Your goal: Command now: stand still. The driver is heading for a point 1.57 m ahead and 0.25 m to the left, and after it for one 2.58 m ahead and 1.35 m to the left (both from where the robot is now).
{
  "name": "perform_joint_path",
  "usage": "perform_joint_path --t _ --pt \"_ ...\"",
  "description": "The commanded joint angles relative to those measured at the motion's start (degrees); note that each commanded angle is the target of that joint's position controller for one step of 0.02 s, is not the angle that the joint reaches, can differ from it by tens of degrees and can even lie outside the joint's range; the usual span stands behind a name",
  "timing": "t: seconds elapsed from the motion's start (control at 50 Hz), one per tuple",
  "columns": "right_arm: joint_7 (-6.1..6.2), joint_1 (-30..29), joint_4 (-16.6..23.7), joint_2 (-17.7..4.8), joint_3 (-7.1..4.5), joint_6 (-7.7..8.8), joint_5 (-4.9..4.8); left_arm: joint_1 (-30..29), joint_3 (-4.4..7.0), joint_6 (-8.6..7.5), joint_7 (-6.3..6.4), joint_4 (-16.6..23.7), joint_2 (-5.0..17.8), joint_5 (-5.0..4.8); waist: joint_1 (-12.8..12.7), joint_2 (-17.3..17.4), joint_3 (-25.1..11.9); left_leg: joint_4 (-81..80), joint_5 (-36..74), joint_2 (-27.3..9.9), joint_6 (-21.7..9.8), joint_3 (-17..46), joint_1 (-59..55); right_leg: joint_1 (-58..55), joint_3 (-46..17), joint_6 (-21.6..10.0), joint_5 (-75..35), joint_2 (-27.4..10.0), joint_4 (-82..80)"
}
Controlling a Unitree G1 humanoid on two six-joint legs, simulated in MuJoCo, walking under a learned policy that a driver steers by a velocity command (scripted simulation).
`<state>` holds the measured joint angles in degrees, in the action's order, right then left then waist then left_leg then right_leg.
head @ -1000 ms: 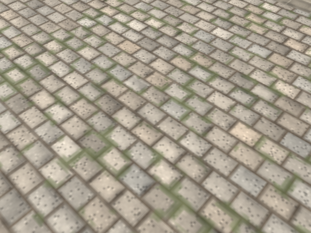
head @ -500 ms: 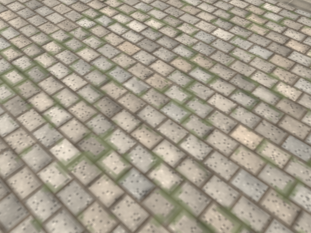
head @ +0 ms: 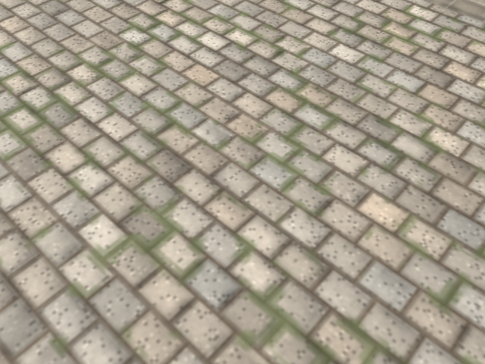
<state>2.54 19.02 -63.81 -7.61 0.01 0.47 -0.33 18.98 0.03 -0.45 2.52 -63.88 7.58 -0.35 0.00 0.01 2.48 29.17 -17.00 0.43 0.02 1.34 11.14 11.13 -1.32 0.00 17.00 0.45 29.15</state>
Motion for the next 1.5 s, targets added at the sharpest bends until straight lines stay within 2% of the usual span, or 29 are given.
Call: perform_joint_path --t 0.02,0.44,0.46,0.5,0.56,0.68,0.74,0.78,0.82,0.84,0.86,0.9,0.92,0.94,0.96,0.98,1.0,1.02,1.04,1.06,1.1,1.24,1.36,1.4,1.42,1.44,1.46,1.48,1.5 --pt "0.13 5.04 0.32 -4.06 -0.6 0.21 0.01 5.04 0.59 -0.21 0.13 0.32 4.05 0.01 0.0 0.05 3.03 -5.16 8.04 -0.18 -1.07 -0.05 2.2 2.19 0.04 -1.04 -8.04 -0.2 -5.14" --pt "0.1 6.19 0.61 -3.69 -0.6 0.47 -0.02 6.22 0.57 -0.47 0.12 0.57 3.69 -0.02 0.0 0.05 3.0 -5.35 6.67 -0.35 -1.23 0.1 3.14 3.13 -0.09 -1.17 -6.66 -0.36 -5.31" --pt "0.15 7.31 0.03 -3.22 -0.51 0.41 0.01 7.33 0.49 -0.41 0.17 -0.01 3.22 0.01 0.0 0.05 1.41 -5.41 1.3 0.3 -1.42 -0.53 2.47 2.46 0.55 -1.36 -1.33 0.28 -5.36" --pt "0.47 7.38 0.34 -4.88 -1.21 0.29 -0.64 7.43 1.17 -0.3 0.48 0.3 4.85 -0.65 0.0 0.09 3.5 -4.18 -17.4 1.33 -3.25 -0.77 5.57 5.56 0.85 -3.19 17.28 1.36 -4.04" --pt "0.26 7.17 1.63 -4.69 -1.4 2.01 -1.33 7.12 1.33 -2.02 0.28 1.62 4.62 -1.31 0.03 0.15 8.76 -4.31 -24.98 -1.63 -5.96 3.36 10.32 10.49 -3.1 -5.82 24.67 -1.5 -3.96" --pt "-1.18 12.05 2.15 -6.38 -2.12 5.37 -2.1 5.38 1.17 -5.74 -1.39 4.28 3.55 -1.88 1.81 3.38 7.5 -6.35 -22.77 -5.83 -10.53 12.04 4.47 15.23 -2.77 -7.22 16.82 -0.69 3.26" --pt "-1.69 18.09 1.34 -11.67 -3.53 6.38 -2.02 -0.34 0.37 -7.76 -2.42 8.18 1.57 -1.76 3.45 11.6 7.17 -12.86 -12.27 -18.17 -17.88 32.67 -6.3 26.92 2.72 -6.65 6.5 1.47 18.26" --pt "-1.91 19.9 1.32 -11.06 -3.5 6.73 -1.41 -5.4 0.55 -8.77 -3.21 10.91 3.6 -1.77 4.58 10.76 6.16 -10.82 2.82 -21.81 -18.37 35.12 -15.05 37.54 -0.14 -6.4 16.47 -0.6 25.96" --pt "-1.53 18.29 2.19 -11.33 -3.47 6.01 -1.57 -9.77 0.71 -9.12 -3.71 13.99 5.6 -2.47 4.0 8.38 5.28 -10.1 5.59 -22.51 -14.61 31.14 -18.0 42.71 -3.19 -6.12 19.18 -5.03 25.09" --pt "-1.1 14.69 3.6 -11.55 -3.37 5.24 -1.84 -9.43 0.72 -9.11 -4.12 14.45 6.15 -2.55 2.28 7.19 4.47 -10.96 3.43 -20.6 -11.8 25.92 -13.74 36.93 -2.12 -6.19 15.72 -5.78 18.33" --pt "-0.81 8.85 5.62 -12.19 -3.28 4.35 -2.04 -4.27 0.94 -8.91 -4.57 12.55 5.96 -2.71 -1.65 5.95 2.78 -11.5 -0.29 -16.17 -8.92 18.64 -3.61 21.07 1.0 -6.12 5.18 -4.02 8.24" --pt "-0.93 4.06 8.2 -13.97 -3.18 3.8 -0.46 12.19 3.73 -6.94 -4.06 5.06 8.59 -1.82 -9.03 3.42 -2.81 -3.4 9.62 -6.67 -5.09 5.87 16.37 -13.27 8.35 -3.51 -10.22 4.68 7.96" --pt "-0.97 2.02 9.38 -11.74 -2.4 4.26 -0.16 20.96 5.16 -6.11 -3.43 3.27 12.07 -1.05 -13.6 -6.49 -4.72 14.92 15.02 -2.26 -2.18 -0.5 20.73 -18.98 -2.83 -5.73 -1.76 -2.3 1.7" --pt "-0.99 5.28 10.64 -5.1 -0.94 5.33 0.02 24.88 5.18 -6.04 -2.99 3.95 16.78 -0.5 -11.04 -22.59 -7.48 36.74 -10.56 3.87 -0.08 -0.43 28.73 -22.02 -35.43 -12.52 8.55 -18.83 -14.85" --pt "-1.33 7.66 11.01 -3.82 -0.74 6.76 -2.16 19.2 3.85 -6.67 -3.25 5.28 14.41 0.24 -6.72 -18.87 -4.99 48.28 -10.86 2.84 -1.88 6.82 34.44 -18.94 -50.91 -16.2 15.92 -22.83 -21.95" --pt "-1.77 5.09 11.84 -5.09 -0.72 7.61 -3.03 11.3 3.18 -7.27 -3.6 7.03 12.57 -0.33 -4.11 -10.23 1.86 51.28 -5.65 -1.05 -3.81 6.52 39.04 -14.04 -44.49 -15.32 13.75 -23.28 -20.67" --pt "-1.88 1.77 12.33 -6.89 -1.16 7.92 -2.22 5.92 2.55 -7.5 -4.08 8.36 10.89 -0.44 -3.06 -2.94 4.13 48.93 1.11 -4.07 -4.75 5.91 37.52 -9.39 -33.29 -13.68 4.45 -20.28 -18.9" --pt "-1.7 1.58 11.78 -7.79 -1.91 7.76 -1.37 3.29 2.3 -7.32 -4.63 9.03 10.76 0.2 -1.45 -0.92 3.31 45.28 5.1 -5.8 -5.01 4.98 34.17 -6.87 -24.61 -11.75 -4.78 -16.79 -18.62" --pt "-1.77 2.65 11.39 -9.39 -2.75 7.27 -0.93 2.92 1.87 -6.84 -4.77 8.86 9.07 0.56 -0.19 -1.78 1.93 42.06 7.71 -6.93 -5.18 3.81 31.13 -6.47 -17.42 -9.91 -12.7 -13.28 -18.66" --pt "-2.11 3.35 11.05 -9.56 -3.13 6.74 -1.03 4.37 1.58 -6.49 -4.62 8.06 8.16 0.62 0.19 -4.51 1.09 39.84 8.9 -7.15 -5.04 2.7 29.2 -6.89 -13.38 -9.18 -19.67 -11.84 -18.5" --pt "-2.46 1.55 11.41 -8.86 -3.48 5.78 -1.03 7.82 1.18 -6.17 -4.05 6.49 7.58 0.37 0.33 -4.27 0.91 37.66 9.98 -6.84 -4.41 0.44 30.66 -9.01 -8.54 -8.58 -29.39 -10.3 -18.37" --pt "-3.52 -20.39 19.3 -6.87 -2.31 5.86 -0.74 10.77 1.62 -5.44 -1.54 6.65 10.77 0.29 -3.3 -3.07 3.82 11.97 22.7 -4.6 -2.28 -3.18 31.78 -8.25 -4.45 -7.43 -31.31 -9.73 -22.83" --pt "-5.31 -28.67 23.0 -8.03 -1.9 6.66 -1.46 14.05 2.39 -4.96 -1.09 5.24 11.71 -0.15 -3.28 -3.92 5.08 0.49 21.3 -1.94 -4.99 -3.97 29.11 -17.76 -3.07 -7.88 -38.09 -12.61 -20.01" --pt "-5.31 -25.27 22.75 -10.08 -2.78 6.95 -1.26 12.43 2.9 -4.62 -1.12 5.93 13.15 0.48 -0.37 -6.05 0.69 0.3 17.03 0.94 -6.83 -5.66 21.76 -20.86 -2.7 -7.57 -55.99 -13.06 -13.58" --pt "-4.98 -20.36 21.57 -11.87 -3.64 6.89 -1.28 11.68 3.13 -4.18 -1.19 6.24 13.68 0.89 2.21 -7.88 -3.08 0.55 14.45 2.69 -7.9 -6.48 16.01 -22.4 -2.56 -7.35 -65.48 -12.85 -7.39" --pt "-4.53 -10.45 18.82 -14.29 -4.86 6.81 -1.36 9.59 3.11 -3.68 -1.5 6.9 13.96 1.21 7.19 -8.46 -8.46 -1.57 16.05 3.18 -9.67 -6.36 3.63 -19.49 -1.4 -6.44 -68.73 -11.14 3.97" --pt "-3.83 1.55 15.94 -17.28 -5.8 6.38 -0.48 7.12 2.49 -3.93 -2.01 8.59 13.23 1.59 11.91 -6.11 -16.43 0.69 16.57 -5.1 -13.25 2.59 -16.71 -5.79 -1.42 -5.59 -54.99 -9.17 19.79" --pt "-3.81 8.05 14.34 -21.16 -6.72 6.14 1.22 15.3 0.21 -4.98 -3.09 8.57 4.38 1.38 7.55 9.54 -26.32 -0.96 9.92 -21.52 -24.08 31.15 -40.04 19.28 -1.16 -1.65 -8.25 2.5 45.18" --pt "-3.86 7.27 13.23 -16.05 -5.43 5.94 0.9 15.16 0.66 -6.85 -3.65 7.29 7.43 -0.13 8.06 9.47 -27.62 -9.87 5.23 -23.29 -24.39 43.19 -39.05 26.57 -9.21 -3.28 13.35 3.58 53.68"
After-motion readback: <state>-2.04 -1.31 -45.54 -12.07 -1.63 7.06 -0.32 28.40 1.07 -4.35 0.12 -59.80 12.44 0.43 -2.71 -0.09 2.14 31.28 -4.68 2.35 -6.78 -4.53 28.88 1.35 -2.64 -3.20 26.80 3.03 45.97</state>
